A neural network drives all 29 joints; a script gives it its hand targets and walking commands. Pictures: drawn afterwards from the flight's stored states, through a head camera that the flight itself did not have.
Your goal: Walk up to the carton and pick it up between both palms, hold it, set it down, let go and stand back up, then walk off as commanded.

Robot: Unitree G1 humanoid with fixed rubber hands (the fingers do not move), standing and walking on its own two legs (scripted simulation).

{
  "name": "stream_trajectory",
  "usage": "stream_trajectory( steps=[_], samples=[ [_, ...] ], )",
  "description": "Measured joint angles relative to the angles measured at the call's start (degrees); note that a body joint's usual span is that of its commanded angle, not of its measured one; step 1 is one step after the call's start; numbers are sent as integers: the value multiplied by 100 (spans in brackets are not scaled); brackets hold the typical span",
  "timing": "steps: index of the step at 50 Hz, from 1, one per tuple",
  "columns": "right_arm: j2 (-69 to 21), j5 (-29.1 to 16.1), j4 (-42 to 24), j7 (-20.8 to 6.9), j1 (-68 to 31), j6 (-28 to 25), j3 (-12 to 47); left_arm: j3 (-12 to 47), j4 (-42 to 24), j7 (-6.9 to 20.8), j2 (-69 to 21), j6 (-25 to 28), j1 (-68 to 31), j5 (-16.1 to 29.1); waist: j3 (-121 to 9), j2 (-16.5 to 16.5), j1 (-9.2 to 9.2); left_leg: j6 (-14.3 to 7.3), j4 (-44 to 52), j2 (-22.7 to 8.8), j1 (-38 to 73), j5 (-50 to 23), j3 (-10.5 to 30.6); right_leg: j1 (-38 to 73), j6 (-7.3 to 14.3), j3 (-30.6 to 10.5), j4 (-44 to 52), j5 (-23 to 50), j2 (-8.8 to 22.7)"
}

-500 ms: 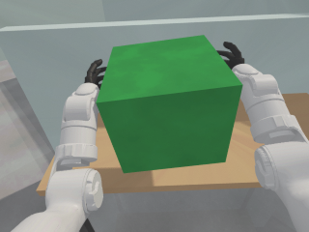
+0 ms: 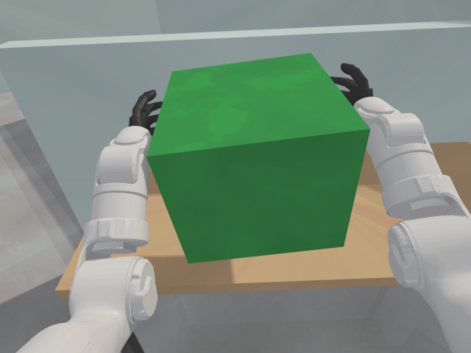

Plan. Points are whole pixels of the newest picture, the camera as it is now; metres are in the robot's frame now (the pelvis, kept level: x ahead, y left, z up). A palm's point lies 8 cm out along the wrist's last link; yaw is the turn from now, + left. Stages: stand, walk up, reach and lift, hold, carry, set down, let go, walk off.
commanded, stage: hold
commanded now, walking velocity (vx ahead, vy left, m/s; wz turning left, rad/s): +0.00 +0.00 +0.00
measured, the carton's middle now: (252, 153) +0.39 -0.01 +0.20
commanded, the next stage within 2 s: set down in 0.36 s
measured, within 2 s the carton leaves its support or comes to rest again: neither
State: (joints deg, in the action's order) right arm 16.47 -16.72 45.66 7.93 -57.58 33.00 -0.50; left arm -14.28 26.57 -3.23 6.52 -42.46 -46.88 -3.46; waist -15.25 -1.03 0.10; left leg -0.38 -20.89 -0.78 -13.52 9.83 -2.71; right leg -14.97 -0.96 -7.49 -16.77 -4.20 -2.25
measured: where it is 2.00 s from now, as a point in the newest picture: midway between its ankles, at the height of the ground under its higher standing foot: outside the picture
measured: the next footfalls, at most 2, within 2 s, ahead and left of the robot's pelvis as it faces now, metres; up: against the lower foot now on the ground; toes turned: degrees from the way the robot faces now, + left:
none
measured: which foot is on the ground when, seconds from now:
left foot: down 0.00-1.00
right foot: down 0.00-1.00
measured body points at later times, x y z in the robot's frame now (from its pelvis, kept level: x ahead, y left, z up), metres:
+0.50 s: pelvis +0.00 +0.00 +0.00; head -0.08 +0.00 +0.44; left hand +0.39 +0.17 +0.27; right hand +0.41 -0.18 +0.29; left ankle +0.01 +0.11 -0.75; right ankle +0.05 -0.13 -0.75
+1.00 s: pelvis +0.02 +0.00 +0.00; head -0.02 -0.01 +0.45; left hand +0.42 +0.20 +0.22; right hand +0.45 -0.16 +0.24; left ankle +0.01 +0.11 -0.75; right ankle +0.05 -0.13 -0.75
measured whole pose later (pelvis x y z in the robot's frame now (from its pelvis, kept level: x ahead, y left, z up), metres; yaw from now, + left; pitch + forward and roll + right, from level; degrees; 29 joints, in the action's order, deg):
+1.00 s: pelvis +0.02 +0.00 +0.00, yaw +0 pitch +1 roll +0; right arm 10.8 -8.4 45.4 5.2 -54.9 17.2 -5.2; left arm -20.1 24.3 1.8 5.7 -30.4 -43.6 -8.2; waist -5.7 -1.0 0.1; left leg -0.3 -17.1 -0.5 -8.2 9.3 -2.6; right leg -10.3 -1.0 -7.4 -14.5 -4.7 -1.9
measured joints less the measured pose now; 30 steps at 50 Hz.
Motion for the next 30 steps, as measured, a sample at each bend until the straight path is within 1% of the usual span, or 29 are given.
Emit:
stream_trajectory(
  steps=[18,22,26,28,30],
  samples=[
    [4,0,-2,1,0,0,16,0,0,0,0,0,1,0,-10,0,0,0,0,0,1,-1,0,1,0,0,0,1,0],
    [-28,0,-3,-4,-53,-18,-236,0,-1,0,0,5,-96,-9,88,0,0,0,15,5,48,-7,1,42,0,0,1,1,5],
    [-70,69,-7,-69,-116,-234,-465,-61,-3,11,2,114,-259,-78,126,-1,0,0,65,15,67,-25,1,41,0,0,7,-2,13],
    [-133,218,-8,-146,-150,-410,-591,-177,19,89,3,212,-369,-190,156,-1,0,0,110,21,84,-42,1,43,0,0,19,-4,20],
    [-223,407,-7,-214,-159,-597,-703,-351,80,229,3,351,-452,-303,212,0,0,0,162,23,127,-58,2,74,0,0,44,-4,22]
  ],
)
